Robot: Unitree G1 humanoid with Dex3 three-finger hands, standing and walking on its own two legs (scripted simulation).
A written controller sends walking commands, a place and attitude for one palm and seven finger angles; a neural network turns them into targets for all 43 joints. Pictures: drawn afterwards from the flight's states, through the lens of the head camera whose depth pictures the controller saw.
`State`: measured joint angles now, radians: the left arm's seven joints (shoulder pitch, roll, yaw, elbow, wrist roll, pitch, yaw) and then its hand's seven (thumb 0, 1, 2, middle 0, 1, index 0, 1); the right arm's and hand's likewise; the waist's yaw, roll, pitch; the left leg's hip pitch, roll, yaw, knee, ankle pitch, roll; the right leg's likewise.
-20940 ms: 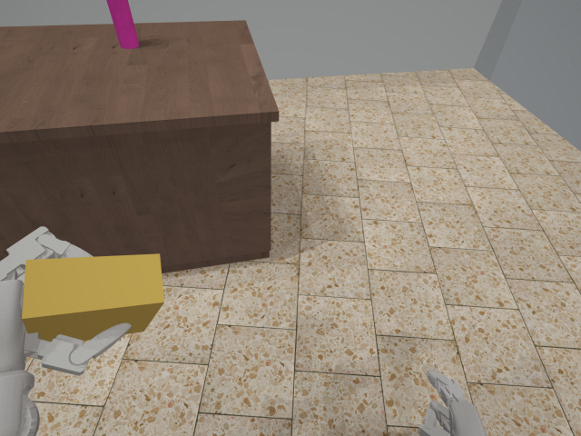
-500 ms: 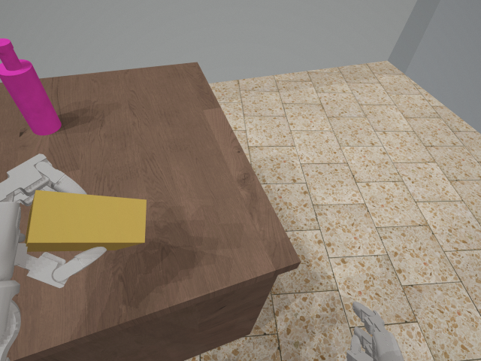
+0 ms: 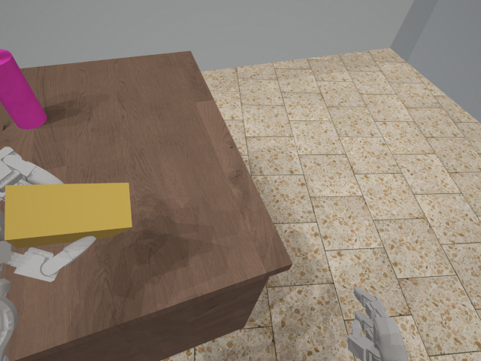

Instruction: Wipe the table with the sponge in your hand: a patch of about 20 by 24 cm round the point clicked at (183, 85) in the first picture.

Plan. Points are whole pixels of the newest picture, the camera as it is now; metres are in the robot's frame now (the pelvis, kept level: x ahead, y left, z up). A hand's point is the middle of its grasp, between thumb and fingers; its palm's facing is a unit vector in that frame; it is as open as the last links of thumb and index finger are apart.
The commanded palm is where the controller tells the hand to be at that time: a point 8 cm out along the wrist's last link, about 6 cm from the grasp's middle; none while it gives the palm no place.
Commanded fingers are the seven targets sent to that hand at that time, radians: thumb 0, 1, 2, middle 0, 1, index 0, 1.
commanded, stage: come to a stop and stand still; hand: left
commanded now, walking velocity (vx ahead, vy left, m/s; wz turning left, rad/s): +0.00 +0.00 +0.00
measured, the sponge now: (86, 215) +0.25 +0.23 +0.15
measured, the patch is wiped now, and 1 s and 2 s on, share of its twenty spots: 0.00 0.00 0.00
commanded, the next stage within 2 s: look again from close up in 0.36 s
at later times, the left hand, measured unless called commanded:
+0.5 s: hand (36, 223) +0.22 +0.26 +0.17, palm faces +0.40 -0.85 -0.36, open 9.6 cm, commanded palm +0.17 +0.30 +0.18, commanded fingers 0.00 0.10 1.30 -1.20 -1.60 -1.20 -1.60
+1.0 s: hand out of the picture +0.25 +0.30 +0.20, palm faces +0.46 -0.76 -0.46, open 9.6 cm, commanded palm +0.17 +0.29 +0.18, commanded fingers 0.00 0.10 1.30 -1.20 -1.60 -1.20 -1.60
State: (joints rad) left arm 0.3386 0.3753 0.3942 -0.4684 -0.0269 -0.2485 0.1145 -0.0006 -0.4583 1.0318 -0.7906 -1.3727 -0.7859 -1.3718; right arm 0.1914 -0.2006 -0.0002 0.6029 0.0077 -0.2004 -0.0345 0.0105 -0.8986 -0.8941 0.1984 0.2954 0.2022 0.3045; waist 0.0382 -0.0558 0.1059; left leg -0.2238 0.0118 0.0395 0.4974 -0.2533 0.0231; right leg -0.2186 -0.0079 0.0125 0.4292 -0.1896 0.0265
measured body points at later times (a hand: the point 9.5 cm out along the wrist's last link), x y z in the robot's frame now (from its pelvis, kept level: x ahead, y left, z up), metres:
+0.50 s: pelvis +0.00 +0.02 +0.00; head +0.03 +0.05 +0.45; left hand +0.19 +0.31 +0.18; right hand +0.19 -0.20 -0.07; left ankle +0.01 +0.10 -0.74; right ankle +0.03 -0.14 -0.74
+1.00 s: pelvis -0.01 +0.00 -0.01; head +0.01 +0.01 +0.44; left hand +0.21 +0.34 +0.22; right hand +0.18 -0.21 -0.09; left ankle +0.01 +0.10 -0.74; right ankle +0.02 -0.14 -0.74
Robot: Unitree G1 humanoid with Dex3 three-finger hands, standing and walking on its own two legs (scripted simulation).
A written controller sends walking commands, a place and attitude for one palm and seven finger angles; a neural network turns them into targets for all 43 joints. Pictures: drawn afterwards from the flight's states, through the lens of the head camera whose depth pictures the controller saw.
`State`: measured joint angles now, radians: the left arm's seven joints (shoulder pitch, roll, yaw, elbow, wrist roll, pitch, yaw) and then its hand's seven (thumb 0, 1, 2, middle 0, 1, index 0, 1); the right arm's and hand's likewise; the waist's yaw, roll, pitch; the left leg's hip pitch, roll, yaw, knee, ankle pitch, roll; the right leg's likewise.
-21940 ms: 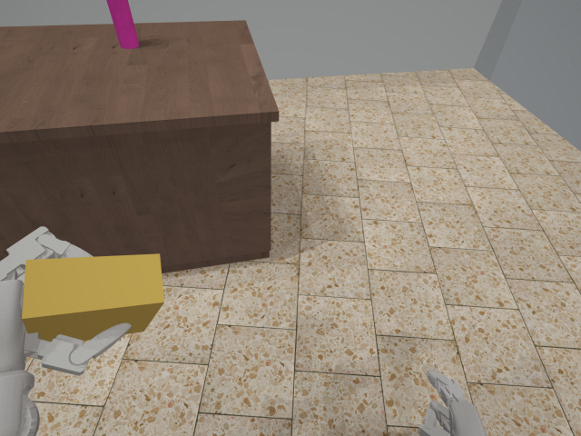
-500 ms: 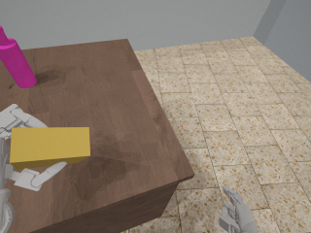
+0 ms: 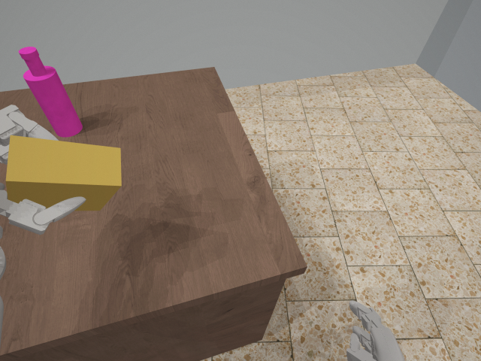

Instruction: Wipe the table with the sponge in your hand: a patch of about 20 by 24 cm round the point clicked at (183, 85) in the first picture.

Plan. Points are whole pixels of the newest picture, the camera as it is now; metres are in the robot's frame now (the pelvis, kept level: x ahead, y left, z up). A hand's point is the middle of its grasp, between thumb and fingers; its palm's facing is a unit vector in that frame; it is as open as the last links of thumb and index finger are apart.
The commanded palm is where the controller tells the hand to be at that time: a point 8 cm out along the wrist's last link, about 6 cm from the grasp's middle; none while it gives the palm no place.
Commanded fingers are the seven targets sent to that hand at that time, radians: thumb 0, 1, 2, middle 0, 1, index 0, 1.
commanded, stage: turn the palm down, sponge in hand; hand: left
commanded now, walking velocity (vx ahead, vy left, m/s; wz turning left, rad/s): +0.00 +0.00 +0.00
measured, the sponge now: (78, 180) +0.28 +0.26 +0.18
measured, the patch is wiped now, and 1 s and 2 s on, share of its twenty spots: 0.00 0.00 0.00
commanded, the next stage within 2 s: none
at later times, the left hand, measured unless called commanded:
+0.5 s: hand (75, 224) +0.23 +0.25 +0.15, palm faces +0.25 -0.55 -0.80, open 9.6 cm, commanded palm +0.18 +0.27 +0.20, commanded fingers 0.00 0.10 1.30 -1.20 -1.60 -1.20 -1.60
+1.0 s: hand (87, 226) +0.23 +0.24 +0.15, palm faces +0.16 -0.36 -0.92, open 9.6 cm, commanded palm +0.20 +0.27 +0.21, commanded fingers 0.00 0.10 1.30 -1.20 -1.60 -1.20 -1.60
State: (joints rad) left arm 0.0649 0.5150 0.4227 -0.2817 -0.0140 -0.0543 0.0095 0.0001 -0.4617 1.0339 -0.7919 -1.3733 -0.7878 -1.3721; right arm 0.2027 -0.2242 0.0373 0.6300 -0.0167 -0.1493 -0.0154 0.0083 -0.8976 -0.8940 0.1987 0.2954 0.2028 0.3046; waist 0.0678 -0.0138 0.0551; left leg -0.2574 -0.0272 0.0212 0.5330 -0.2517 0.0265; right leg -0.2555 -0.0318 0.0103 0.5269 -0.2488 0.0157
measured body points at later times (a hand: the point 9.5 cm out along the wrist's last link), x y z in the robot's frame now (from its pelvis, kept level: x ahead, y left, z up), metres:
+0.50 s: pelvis +0.00 -0.05 -0.01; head +0.01 -0.10 +0.44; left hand +0.21 +0.27 +0.20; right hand +0.21 -0.29 -0.10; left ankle +0.02 +0.09 -0.73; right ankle +0.02 -0.14 -0.73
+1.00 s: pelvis +0.02 -0.02 +0.00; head +0.03 -0.05 +0.45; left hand +0.22 +0.25 +0.20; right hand +0.24 -0.24 -0.09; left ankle +0.02 +0.10 -0.73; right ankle +0.02 -0.14 -0.73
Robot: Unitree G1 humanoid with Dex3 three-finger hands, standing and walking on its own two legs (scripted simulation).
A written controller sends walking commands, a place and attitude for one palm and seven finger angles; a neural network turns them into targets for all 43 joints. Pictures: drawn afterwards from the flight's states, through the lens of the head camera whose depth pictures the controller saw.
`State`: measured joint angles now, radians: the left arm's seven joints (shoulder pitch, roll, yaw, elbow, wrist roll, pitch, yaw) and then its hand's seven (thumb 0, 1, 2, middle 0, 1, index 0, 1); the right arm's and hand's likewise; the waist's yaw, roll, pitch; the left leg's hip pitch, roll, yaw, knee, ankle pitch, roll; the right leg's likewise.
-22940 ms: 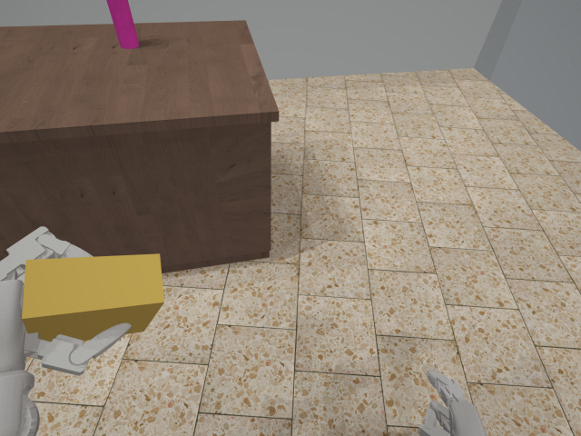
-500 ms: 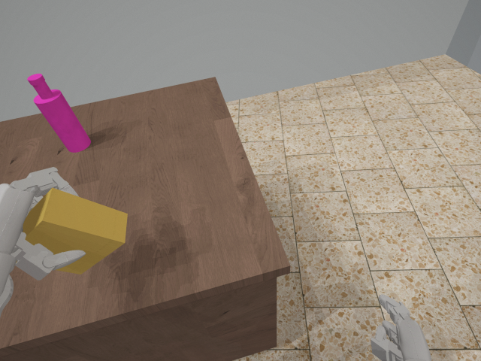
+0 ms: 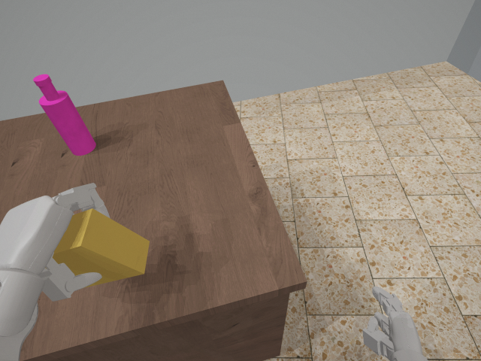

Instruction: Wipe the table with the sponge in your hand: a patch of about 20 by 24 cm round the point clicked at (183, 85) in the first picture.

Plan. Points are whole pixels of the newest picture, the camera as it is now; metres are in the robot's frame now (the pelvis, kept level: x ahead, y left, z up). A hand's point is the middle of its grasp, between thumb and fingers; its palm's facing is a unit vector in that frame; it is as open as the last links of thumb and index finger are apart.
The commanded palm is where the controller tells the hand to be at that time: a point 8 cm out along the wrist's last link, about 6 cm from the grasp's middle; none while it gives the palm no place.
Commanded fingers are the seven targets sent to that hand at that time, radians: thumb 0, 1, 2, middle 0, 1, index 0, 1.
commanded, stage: turn the palm down, sponge in hand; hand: left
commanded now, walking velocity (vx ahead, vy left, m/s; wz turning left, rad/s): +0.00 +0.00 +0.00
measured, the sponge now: (95, 257) +0.21 +0.25 +0.11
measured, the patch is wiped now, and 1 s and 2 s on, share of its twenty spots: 0.00 0.00 0.00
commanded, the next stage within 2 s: move the sponge above the wiping area in 1.06 s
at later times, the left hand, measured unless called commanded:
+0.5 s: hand (52, 235) +0.21 +0.28 +0.17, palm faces +0.14 -0.07 -0.99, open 9.6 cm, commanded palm +0.17 +0.29 +0.23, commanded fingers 0.00 0.10 1.30 -1.20 -1.60 -1.20 -1.60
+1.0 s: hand (39, 217) +0.22 +0.29 +0.19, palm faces +0.22 +0.00 -0.97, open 9.6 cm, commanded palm +0.18 +0.27 +0.23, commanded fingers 0.00 0.10 1.30 -1.20 -1.60 -1.20 -1.60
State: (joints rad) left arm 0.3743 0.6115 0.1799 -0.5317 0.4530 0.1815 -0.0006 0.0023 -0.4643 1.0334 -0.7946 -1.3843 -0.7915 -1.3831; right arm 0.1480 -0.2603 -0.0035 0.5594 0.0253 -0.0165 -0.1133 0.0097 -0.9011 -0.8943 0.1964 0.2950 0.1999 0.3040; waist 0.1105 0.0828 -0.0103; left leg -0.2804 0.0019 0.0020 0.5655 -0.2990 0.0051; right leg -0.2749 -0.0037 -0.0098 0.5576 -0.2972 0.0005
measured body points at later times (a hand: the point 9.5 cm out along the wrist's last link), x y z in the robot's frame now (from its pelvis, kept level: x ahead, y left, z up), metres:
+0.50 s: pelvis -0.02 +0.01 +0.01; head -0.01 -0.03 +0.46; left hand +0.19 +0.28 +0.22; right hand +0.24 -0.17 -0.07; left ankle +0.00 +0.12 -0.73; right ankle +0.00 -0.12 -0.73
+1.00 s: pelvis -0.01 -0.01 +0.01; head -0.02 -0.06 +0.46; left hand +0.20 +0.29 +0.24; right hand +0.25 -0.20 -0.07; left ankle +0.00 +0.12 -0.73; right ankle +0.00 -0.12 -0.73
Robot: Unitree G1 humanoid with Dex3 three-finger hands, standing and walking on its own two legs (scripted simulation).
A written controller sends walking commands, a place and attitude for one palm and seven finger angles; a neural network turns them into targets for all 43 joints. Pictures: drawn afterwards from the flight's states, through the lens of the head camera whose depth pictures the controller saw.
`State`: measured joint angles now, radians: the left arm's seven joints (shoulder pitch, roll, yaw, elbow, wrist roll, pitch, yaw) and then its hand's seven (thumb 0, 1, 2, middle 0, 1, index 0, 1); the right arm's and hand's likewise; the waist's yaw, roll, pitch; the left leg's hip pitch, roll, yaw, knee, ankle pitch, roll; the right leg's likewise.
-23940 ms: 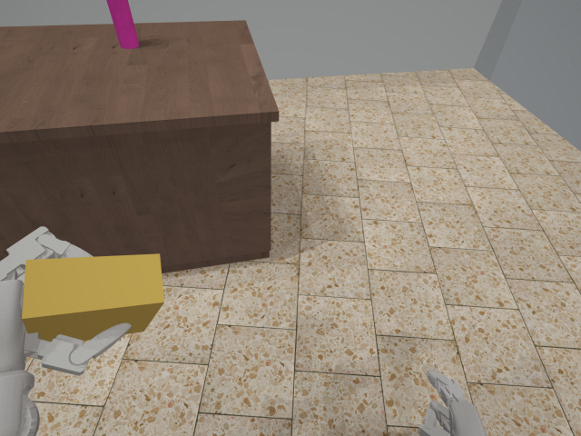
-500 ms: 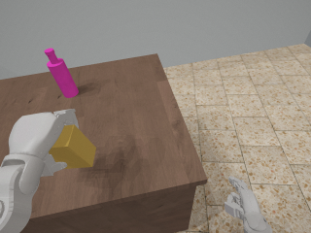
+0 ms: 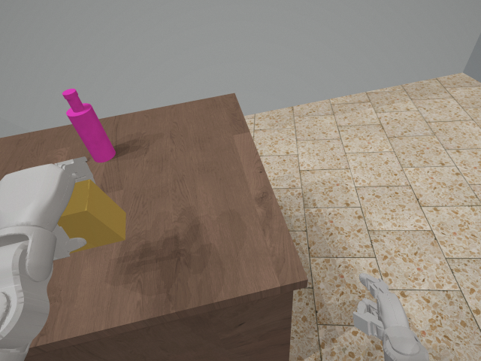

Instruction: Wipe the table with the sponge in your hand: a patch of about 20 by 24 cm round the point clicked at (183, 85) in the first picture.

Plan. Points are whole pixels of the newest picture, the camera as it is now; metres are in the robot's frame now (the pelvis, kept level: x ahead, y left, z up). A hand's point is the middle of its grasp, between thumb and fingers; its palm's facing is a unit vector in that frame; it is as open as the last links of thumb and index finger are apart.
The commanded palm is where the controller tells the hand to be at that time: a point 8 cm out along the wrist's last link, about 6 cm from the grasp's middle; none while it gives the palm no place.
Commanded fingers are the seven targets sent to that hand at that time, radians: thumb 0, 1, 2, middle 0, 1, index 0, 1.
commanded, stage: turn the palm down, sponge in hand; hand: left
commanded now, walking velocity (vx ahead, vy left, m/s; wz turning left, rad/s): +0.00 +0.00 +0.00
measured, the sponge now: (75, 225) +0.24 +0.31 +0.13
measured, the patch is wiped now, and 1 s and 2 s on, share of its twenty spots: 0.00 0.00 0.00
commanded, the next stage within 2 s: move the sponge above the wiping area in 0.06 s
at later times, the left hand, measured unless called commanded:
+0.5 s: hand (77, 219) +0.24 +0.30 +0.15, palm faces +0.16 -0.09 -0.98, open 9.6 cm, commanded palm +0.20 +0.28 +0.21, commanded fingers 0.00 0.10 1.30 -1.20 -1.60 -1.20 -1.60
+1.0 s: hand (103, 235) +0.24 +0.28 +0.11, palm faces +0.01 -0.11 -0.99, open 9.6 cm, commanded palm +0.21 +0.28 +0.19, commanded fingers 0.00 0.10 1.30 -1.20 -1.60 -1.20 -1.60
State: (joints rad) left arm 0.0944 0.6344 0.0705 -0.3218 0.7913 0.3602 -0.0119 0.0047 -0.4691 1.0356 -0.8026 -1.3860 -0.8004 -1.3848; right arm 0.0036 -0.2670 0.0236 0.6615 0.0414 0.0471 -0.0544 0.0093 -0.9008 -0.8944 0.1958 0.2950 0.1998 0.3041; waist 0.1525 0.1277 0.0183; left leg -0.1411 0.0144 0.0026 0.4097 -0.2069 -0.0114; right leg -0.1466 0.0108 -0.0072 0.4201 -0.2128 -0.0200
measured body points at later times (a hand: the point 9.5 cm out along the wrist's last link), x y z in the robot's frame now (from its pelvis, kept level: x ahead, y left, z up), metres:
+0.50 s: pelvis +0.01 +0.01 +0.00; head +0.01 -0.04 +0.45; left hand +0.23 +0.30 +0.20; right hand +0.26 -0.18 -0.09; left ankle +0.01 +0.13 -0.74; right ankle +0.01 -0.11 -0.74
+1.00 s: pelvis +0.01 +0.01 +0.00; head +0.01 -0.04 +0.45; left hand +0.23 +0.28 +0.16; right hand +0.27 -0.18 -0.08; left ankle +0.01 +0.13 -0.74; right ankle +0.01 -0.11 -0.74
